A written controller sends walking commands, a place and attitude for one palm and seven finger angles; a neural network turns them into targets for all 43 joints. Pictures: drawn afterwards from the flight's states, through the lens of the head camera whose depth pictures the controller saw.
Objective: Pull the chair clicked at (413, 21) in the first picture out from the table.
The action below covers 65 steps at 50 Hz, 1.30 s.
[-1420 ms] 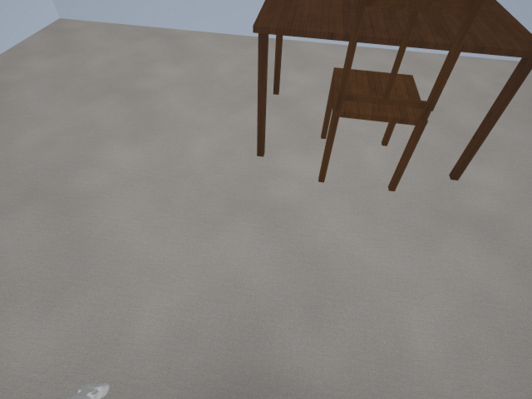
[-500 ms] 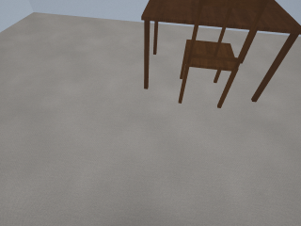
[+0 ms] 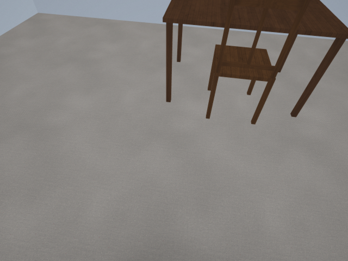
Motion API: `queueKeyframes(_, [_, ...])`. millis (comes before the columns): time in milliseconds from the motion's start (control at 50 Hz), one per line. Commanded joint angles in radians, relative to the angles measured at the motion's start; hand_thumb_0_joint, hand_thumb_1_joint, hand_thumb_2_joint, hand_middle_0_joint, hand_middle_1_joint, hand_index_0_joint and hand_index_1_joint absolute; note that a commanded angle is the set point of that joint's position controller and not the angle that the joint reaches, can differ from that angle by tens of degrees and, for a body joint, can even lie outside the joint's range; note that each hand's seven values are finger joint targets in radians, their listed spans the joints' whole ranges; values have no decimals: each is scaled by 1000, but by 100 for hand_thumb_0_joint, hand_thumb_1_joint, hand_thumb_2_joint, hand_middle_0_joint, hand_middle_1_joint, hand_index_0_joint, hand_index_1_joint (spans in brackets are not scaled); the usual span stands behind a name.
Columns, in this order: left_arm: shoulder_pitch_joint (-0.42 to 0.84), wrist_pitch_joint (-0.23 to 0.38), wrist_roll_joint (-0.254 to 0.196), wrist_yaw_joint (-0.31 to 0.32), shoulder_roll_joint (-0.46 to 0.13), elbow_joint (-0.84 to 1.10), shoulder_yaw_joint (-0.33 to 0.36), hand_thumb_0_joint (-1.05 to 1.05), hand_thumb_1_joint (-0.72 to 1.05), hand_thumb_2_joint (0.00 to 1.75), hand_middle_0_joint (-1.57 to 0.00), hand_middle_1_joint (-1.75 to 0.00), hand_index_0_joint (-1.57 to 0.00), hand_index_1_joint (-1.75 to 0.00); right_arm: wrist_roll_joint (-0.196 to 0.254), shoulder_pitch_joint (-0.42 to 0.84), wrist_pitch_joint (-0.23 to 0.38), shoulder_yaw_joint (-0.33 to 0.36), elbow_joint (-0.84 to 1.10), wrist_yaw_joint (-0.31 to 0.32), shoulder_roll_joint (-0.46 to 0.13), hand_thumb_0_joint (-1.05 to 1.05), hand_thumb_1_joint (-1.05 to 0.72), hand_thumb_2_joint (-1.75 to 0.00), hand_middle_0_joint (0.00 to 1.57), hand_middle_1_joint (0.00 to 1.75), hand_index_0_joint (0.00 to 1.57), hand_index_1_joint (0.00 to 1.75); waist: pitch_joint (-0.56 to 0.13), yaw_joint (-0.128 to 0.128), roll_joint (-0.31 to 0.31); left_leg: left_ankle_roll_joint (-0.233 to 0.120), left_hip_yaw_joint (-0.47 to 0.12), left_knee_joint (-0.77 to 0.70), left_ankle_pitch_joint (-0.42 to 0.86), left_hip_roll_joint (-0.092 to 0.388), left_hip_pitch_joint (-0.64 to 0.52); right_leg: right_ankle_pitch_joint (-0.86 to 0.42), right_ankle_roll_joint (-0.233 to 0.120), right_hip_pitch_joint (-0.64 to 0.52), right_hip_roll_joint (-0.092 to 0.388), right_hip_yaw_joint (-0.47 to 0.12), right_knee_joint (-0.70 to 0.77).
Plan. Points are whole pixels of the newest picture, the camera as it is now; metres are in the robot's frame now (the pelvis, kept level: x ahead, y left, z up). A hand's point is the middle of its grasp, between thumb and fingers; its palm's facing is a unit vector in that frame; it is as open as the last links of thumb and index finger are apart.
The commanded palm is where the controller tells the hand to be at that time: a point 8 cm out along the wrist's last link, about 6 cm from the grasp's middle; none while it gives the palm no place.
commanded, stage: look at it before walking up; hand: left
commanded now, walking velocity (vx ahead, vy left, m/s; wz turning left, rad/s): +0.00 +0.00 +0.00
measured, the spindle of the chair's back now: (256, 38) +1.33 -0.43 -0.08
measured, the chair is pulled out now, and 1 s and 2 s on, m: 0.00 0.00 0.00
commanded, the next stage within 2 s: walk to a spot facing it in 0.02 s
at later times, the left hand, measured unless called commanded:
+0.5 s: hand out of the picture +0.06 +0.19 -0.18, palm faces -0.15 -0.95 -0.27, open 7.4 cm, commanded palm none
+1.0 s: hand out of the picture +0.09 +0.17 -0.17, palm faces -0.29 -0.93 -0.21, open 7.4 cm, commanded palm none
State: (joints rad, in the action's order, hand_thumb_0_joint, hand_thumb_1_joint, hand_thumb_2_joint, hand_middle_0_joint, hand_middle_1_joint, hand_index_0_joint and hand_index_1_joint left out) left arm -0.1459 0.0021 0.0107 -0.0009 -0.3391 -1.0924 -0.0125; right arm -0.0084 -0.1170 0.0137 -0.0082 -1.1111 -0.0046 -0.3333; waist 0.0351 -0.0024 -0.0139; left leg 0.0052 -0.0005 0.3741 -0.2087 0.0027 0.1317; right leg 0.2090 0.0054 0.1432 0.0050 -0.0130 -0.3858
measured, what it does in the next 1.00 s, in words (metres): lifts its left foot, turning right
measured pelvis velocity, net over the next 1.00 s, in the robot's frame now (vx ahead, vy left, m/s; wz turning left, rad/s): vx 0.03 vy -0.01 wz -0.41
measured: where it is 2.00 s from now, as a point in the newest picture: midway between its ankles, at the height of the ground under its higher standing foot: (205, 239)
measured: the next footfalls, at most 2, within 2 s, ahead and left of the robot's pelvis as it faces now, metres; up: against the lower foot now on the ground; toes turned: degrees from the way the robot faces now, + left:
left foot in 1.08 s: +0.16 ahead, +0.07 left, +0.00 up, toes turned -26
right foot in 1.70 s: +0.27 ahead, -0.21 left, +0.00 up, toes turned -57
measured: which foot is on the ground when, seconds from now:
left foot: down 0.00-0.52, up 0.54-1.00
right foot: down 0.00-1.00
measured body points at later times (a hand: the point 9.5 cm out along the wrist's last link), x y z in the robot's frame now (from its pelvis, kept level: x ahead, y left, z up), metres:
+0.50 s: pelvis -0.01 -0.02 -0.02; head +0.02 -0.04 +0.43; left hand +0.07 +0.24 -0.16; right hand +0.03 -0.28 -0.17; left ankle +0.00 +0.12 -0.75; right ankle -0.02 -0.11 -0.74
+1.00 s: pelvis +0.03 -0.01 +0.00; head +0.04 -0.01 +0.45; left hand +0.11 +0.22 -0.15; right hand +0.05 -0.30 -0.12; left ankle +0.10 +0.11 -0.71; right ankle -0.02 -0.11 -0.75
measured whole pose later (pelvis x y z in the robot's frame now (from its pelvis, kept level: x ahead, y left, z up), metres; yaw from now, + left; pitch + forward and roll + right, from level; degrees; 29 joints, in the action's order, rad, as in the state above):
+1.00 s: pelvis +0.03 -0.01 +0.00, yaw -24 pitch +1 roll +0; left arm -0.38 0.01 0.03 -0.01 -0.21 -0.96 0.05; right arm -0.02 -0.14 -0.01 0.05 -0.92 -0.01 -0.24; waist -0.01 0.07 -0.01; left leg 0.06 -0.01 0.78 -0.35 0.04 0.42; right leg 0.20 -0.05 0.19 -0.11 -0.19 -0.37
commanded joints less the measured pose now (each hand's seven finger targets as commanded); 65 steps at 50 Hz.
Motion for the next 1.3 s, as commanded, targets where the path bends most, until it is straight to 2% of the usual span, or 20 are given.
queueKeyframes(0, [44, 25, -1, 13, -204, 66, 43, 0, 90, 90, -20, -30, -20, -30, 1, 52, 18, 43, 62, 15, -206, 0, -90, -90, 20, 30, 20, 30, -51, 4, 11, -30, -97, -60, 135, 115, 2, -128, -35, 4, 120, -95, 65])
queueKeyframes(260, [-27, -33, 3, 12, -104, 118, 48, 0, 90, 90, -20, -30, -20, -30, -3, -37, -19, 52, 107, 34, -114, 0, -90, -90, 20, 30, 20, 30, -41, -5, 26, -17, -22, 36, 135, 158, -20, -232, -26, 136, 75, -126, -80])
queueKeyframes(360, [-56, -49, 7, -3, -62, 175, 64, 0, 90, 90, -20, -30, -20, -30, -5, -18, -23, 85, 171, 36, -145, 0, -90, -90, 20, 30, 20, 30, -32, 7, 175, -112, -86, -10, 179, 306, 13, 88, 3, 241, -7, -35, -368])
queueKeyframes(420, [-83, -54, 6, -8, -36, 201, 77, 0, 90, 90, -20, -30, -20, -30, -9, 7, -18, 95, 204, 35, -129, 0, -90, -90, 20, 30, 20, 30, -31, 23, 210, -161, -56, 19, 295, 370, 69, 289, 7, 208, 33, -10, -461])
queueKeyframes(460, [-185, -43, 12, -13, -34, 185, 87, 0, 90, 90, -20, -30, -20, -30, -10, 52, -24, 101, 221, 32, -125, 0, -90, -90, 20, 30, 20, 30, -63, 77, 127, -84, 50, 195, 223, 302, 121, 101, 2, 83, 31, 17, -261])
queueKeyframes(480, [-226, -29, 19, -9, -81, 177, 100, 0, 90, 90, -20, -30, -20, -30, -5, 39, -33, 98, 229, 29, -87, 0, -90, -90, 20, 30, 20, 30, -63, 93, -65, -4, 132, 426, 39, 190, 200, -108, -22, 29, 104, -114, -54])
queueKeyframes(500, [-238, -13, 27, 8, -188, 185, 119, 0, 90, 90, -20, -30, -20, -30, -1, 21, -35, 79, 269, 24, 5, 0, -90, -90, 20, 30, 20, 30, -45, 79, -368, 57, 133, 683, -388, 28, 458, -391, -111, -30, 346, -538, 75])
queueKeyframes(520, [-257, -21, 9, 18, -177, 188, 115, 0, 90, 90, -20, -30, -20, -30, 0, 45, -41, 82, 276, 31, -21, 0, -90, -90, 20, 30, 20, 30, -62, 92, -261, 43, -11, 756, -394, 40, 430, -404, -177, 7, 365, -523, 94])
queueKeyframes(620, [-155, -1, 2, 13, -68, 224, 104, 0, 90, 90, -20, -30, -20, -30, -15, 17, -33, 86, 236, 13, -19, 0, -90, -90, 20, 30, 20, 30, -54, 34, -68, 58, -20, 755, -138, 81, 441, -2, -170, 11, 199, -410, 125])
queueKeyframes(760, [-247, 27, 8, 0, -59, 189, 112, 0, 90, 90, -20, -30, -20, -30, -18, 42, -10, 87, 257, 1, 0, 0, -90, -90, 20, 30, 20, 30, -55, 60, -80, 70, -11, 657, -101, 79, 519, 198, -190, -75, 174, -441, 171])
queueKeyframes(920, [-263, 31, 17, 1, -61, 189, 114, 0, 90, 90, -20, -30, -20, -30, -9, 86, 15, 80, 306, 1, 17, 0, -90, -90, 20, 30, 20, 30, -36, 75, -122, 57, -6, 405, -149, 36, 413, 124, -212, -31, 152, -492, 155])
queueKeyframes(980, [-207, 24, 18, 0, -82, 208, 121, 0, 90, 90, -20, -30, -20, -30, 0, 39, 23, 82, 313, 2, 20, 0, -90, -90, 20, 30, 20, 30, -17, 45, -152, 40, -6, 294, -161, 15, 250, 147, -201, 103, 143, -495, 133])
queueKeyframes(1020, [-134, 20, 13, -2, -79, 232, 124, 0, 90, 90, -20, -30, -20, -30, 3, -78, 33, 86, 280, 11, 5, 0, -90, -90, 20, 30, 20, 30, -18, -21, -117, 34, 6, 133, -71, 0, -14, 210, -156, 296, 80, -445, 58])
queueKeyframes(1040, [-115, 20, 11, -5, -40, 242, 117, 0, 90, 90, -20, -30, -20, -30, 5, -176, 41, 94, 248, 25, -33, 0, -90, -90, 20, 30, 20, 30, -55, -61, -22, 27, -28, 33, -101, 54, -215, 217, -117, 417, 10, -383, -62])
queueKeyframes(1060, [-142, 21, 0, -14, 19, 249, 106, 0, 90, 90, -20, -30, -20, -30, -2, -270, 42, 115, 226, 33, -128, 0, -90, -90, 20, 30, 20, 30, -123, -97, 255, -13, -280, -74, -324, 277, -382, 305, -71, 575, -103, -236, -310])
queueKeyframes(1080, [-117, 28, 3, -19, 27, 273, 108, 0, 90, 90, -20, -30, -20, -30, -8, -323, 39, 122, 234, 31, -175, 0, -90, -90, 20, 30, 20, 30, -91, -106, 343, -91, -537, -205, -503, 487, -314, 375, -21, 660, -100, -79, -551])
queueKeyframes(1100, [-66, 30, 16, -24, 2, 285, 119, 0, 90, 90, -20, -30, -20, -30, -12, -275, 35, 112, 250, 29, -152, 0, -90, -90, 20, 30, 20, 30, 17, -87, 206, -137, -549, -255, -529, 512, -148, 317, -10, 651, -24, -91, -659])
queueKeyframes(1140, [-124, 11, 29, -39, -1, 224, 132, 0, 90, 90, -20, -30, -20, -30, -11, -167, 44, 79, 258, 29, -37, 0, -90, -90, 20, 30, 20, 30, 91, -1, 154, -41, -331, -262, -409, 374, 18, 133, -1, 588, 13, -64, -778])
queueKeyframes(1180, [-162, -7, 31, -50, 37, 200, 125, 0, 90, 90, -20, -30, -20, -30, -7, -161, 59, 63, 248, 32, 7, 0, -90, -90, 20, 30, 20, 30, 107, 31, 156, 32, -126, -237, -182, 290, 57, 5, 11, 551, 27, -49, -829])
queueKeyframes(1280, [-160, -29, 27, -43, 80, 189, 116, 0, 90, 90, -20, -30, -20, -30, 1, -291, 78, 48, 179, 45, 56, 0, -90, -90, 20, 30, 20, 30, 72, 33, 174, 87, 71, -161, 258, 247, -37, -107, 17, 611, 23, -27, -903])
